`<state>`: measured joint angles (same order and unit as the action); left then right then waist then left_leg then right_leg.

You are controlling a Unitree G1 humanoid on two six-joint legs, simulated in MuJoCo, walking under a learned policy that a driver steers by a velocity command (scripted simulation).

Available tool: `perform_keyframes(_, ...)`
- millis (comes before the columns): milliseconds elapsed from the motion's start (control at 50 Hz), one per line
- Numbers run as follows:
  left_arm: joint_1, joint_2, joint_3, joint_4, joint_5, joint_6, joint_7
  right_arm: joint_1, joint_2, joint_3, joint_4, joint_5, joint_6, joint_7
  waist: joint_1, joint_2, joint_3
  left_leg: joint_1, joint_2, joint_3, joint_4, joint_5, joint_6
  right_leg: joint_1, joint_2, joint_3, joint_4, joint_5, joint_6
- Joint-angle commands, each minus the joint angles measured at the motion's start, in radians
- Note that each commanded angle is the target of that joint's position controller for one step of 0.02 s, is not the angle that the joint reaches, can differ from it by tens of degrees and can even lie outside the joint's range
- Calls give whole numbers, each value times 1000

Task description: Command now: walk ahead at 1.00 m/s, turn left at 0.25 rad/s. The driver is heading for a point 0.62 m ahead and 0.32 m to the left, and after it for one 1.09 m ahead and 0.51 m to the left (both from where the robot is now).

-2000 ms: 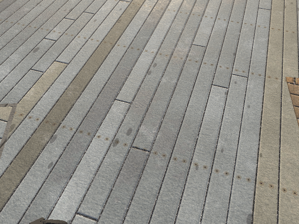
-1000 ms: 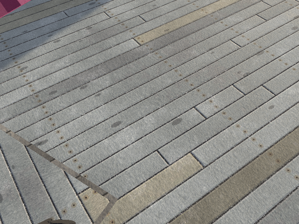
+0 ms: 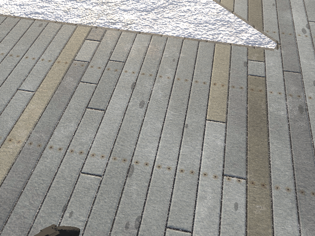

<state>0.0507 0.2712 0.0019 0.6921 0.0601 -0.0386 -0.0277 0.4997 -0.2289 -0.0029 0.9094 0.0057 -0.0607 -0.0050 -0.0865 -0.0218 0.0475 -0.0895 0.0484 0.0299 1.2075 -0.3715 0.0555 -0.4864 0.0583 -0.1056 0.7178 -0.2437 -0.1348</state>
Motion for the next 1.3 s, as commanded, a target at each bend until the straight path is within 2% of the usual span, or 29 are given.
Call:
perform_keyframes(20,268,177,80,65,-10,-28,27,-121,-165,-39,-132,9,-22,4,146,55,-64,-625,55,-103,183,106,34,548,-374,516,-451,-24,-97)
perform_keyframes(80,244,87,55,94,-29,-67,24,-47,-98,-35,-76,-20,36,33,54,-17,-14,-491,100,-112,86,133,13,342,-301,286,-548,52,-35)
perform_keyframes(180,264,50,48,141,-43,-105,14,-317,-55,-29,-163,-13,43,60,69,-33,99,-621,91,-9,-144,373,19,319,-183,-51,-632,397,49)
perform_keyframes(280,317,128,52,158,-52,-105,47,-421,-77,-21,-204,-20,30,88,64,-13,64,-452,-36,168,-487,549,90,483,-210,-178,-581,977,107)
perform_keyframes(340,254,250,83,116,-32,-60,81,-115,-170,-54,-128,-16,45,76,-113,-120,-101,-139,-150,173,-464,308,143,537,-285,-158,-124,1517,136)
perform_keyframes(360,197,248,87,102,-23,-40,78,106,-222,-85,-62,-23,46,56,-219,-104,-171,68,-142,103,-492,259,185,446,-288,-128,157,1371,120)
perform_keyframes(380,161,208,83,101,-21,-27,57,182,-266,-114,-28,-8,49,32,-242,5,-169,201,-113,8,-583,204,229,299,-157,-134,565,699,110)
perform_keyframes(400,167,33,36,38,-2,-50,40,87,-349,-135,-33,-4,64,21,-86,312,-94,324,14,-269,-517,428,295,-126,22,-55,974,-251,144)
perform_keyframes(420,229,54,20,-61,-27,-78,34,7,-413,-149,-91,-23,69,20,-18,301,-315,487,161,-749,-794,81,472,-349,23,158,1060,-256,144)
perform_keyframes(440,163,110,19,-58,-17,-100,34,-33,-339,-140,-118,-26,65,14,-25,93,-213,390,199,-859,-973,-132,425,-401,-39,210,966,-178,125)
perform_keyframes(460,130,131,24,-47,-19,-104,32,-76,-255,-119,-103,-24,62,13,33,-60,-59,185,160,-763,-1011,-133,343,-351,-92,202,826,-98,121)
perform_keyframes(520,133,96,5,-55,18,-44,33,-128,-208,-95,-108,-11,15,4,132,-94,41,-172,40,-537,-1008,129,307,-177,-170,193,608,-108,178)
perform_keyframes(580,-4,81,-7,-123,4,-27,21,-125,-234,-100,-117,-3,-15,5,112,-57,107,-326,-47,-397,-1016,588,271,-91,-173,107,314,10,217)
perform_keyframes(660,-86,31,-26,-158,-27,-37,18,-41,-248,-120,-94,9,15,11,10,37,-29,-190,-152,-298,-840,939,103,70,-22,39,-65,333,171)
perform_keyframes(680,-213,34,3,-218,-68,-82,29,-7,-146,-99,-108,67,19,-16,-29,-3,-53,-216,-152,-416,-817,702,61,150,59,115,-219,321,189)
perform_keyframes(740,-74,147,62,-201,-84,-107,58,-135,-241,-122,-150,38,31,-43,98,122,-155,-105,-156,-448,-601,695,-16,338,43,162,-364,483,177)
perform_keyframes(760,127,164,77,-155,-75,-106,66,-195,-220,-118,-182,25,35,-42,198,156,-283,-138,-194,-397,-374,631,-61,562,-25,184,-359,620,154)
perform_keyframes(780,289,168,68,-114,-57,-90,64,-138,-72,-75,-211,-12,49,-40,201,31,-447,-321,-245,-309,-63,-175,-92,867,-292,389,-155,912,77)
perform_keyframes(800,317,185,61,-122,-9,-78,49,89,-66,-58,-244,4,49,-23,105,-285,-636,-497,-271,-321,257,-458,-111,1065,-603,791,-129,1121,-129)
perform_keyframes(820,212,192,82,-130,-31,-62,46,107,-169,-69,-244,30,65,-10,89,-267,-660,-565,-124,-282,412,-279,-134,994,-631,893,-211,642,-202)
perform_keyframes(840,120,103,67,-171,-35,-43,61,-42,-225,-87,-266,36,83,-12,119,-145,-502,-603,-72,-210,369,-176,-146,837,-501,695,-271,402,-155)
perform_keyframes(880,23,60,46,-161,-39,-14,72,-150,-241,-107,-303,30,110,-26,77,-27,-228,-598,-19,-132,303,-81,-164,494,-375,444,-351,377,-86)
perform_keyframes(960,-7,120,83,-78,-38,-24,58,-204,-119,-80,-364,24,114,-30,48,-83,-104,-496,53,-76,-11,-74,-148,245,-335,199,-450,564,-94)
perform_keyframes(1020,-38,168,105,-59,-45,-17,59,-232,-153,-88,-367,21,118,-16,45,-63,-186,-414,89,-76,-167,89,-119,278,-385,138,-458,495,-105)
perform_keyframes(1180,-36,209,130,-21,-87,16,32,-361,-210,-128,-400,19,153,29,58,-67,-115,-241,23,56,-571,136,-19,327,-394,-36,-351,174,8)
perform_keyframes(1220,72,157,120,22,-82,27,21,-268,-285,-160,-375,6,144,7,49,129,-123,-7,46,-93,-770,456,67,174,-282,-123,-50,23,119)
perform_keyframes(1240,65,124,98,-38,-41,29,20,-266,-405,-176,-401,-12,133,-14,81,424,-140,152,313,-515,-815,708,268,-184,-118,-144,297,-407,224)
perform_keyframes(1260,-18,156,106,-40,-51,27,27,-251,-336,-155,-412,-39,103,-6,-3,266,-246,108,358,-529,-834,734,349,-216,-97,66,492,-441,221)
perform_keyframes(1300,6,142,103,-7,-85,39,36,-319,-237,-116,-384,-26,69,-7,51,132,-215,47,274,-316,-816,620,229,-200,-147,109,474,-304,180)
